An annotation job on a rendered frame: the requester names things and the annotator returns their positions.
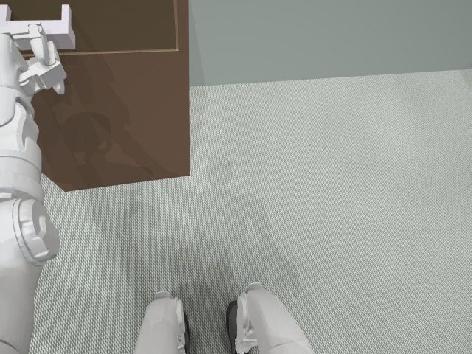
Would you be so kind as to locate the robot left hand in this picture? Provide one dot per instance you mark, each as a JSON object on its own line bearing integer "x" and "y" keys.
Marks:
{"x": 29, "y": 76}

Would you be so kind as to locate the cabinet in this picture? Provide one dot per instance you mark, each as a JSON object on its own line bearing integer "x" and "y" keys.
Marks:
{"x": 124, "y": 116}

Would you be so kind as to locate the handle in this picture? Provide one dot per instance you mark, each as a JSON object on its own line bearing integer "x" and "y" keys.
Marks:
{"x": 59, "y": 32}

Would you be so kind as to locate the drawer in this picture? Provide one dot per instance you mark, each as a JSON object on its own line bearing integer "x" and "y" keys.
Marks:
{"x": 106, "y": 25}

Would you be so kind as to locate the left robot forearm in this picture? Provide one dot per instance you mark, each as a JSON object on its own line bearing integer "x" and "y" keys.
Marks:
{"x": 20, "y": 156}

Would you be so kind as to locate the robot right shin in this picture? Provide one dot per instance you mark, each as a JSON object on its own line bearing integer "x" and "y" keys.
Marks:
{"x": 245, "y": 340}

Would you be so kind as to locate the robot right thigh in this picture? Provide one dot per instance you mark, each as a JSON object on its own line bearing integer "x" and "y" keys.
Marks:
{"x": 275, "y": 328}

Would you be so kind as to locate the left robot upper arm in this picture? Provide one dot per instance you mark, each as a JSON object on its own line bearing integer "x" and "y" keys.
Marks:
{"x": 28, "y": 239}

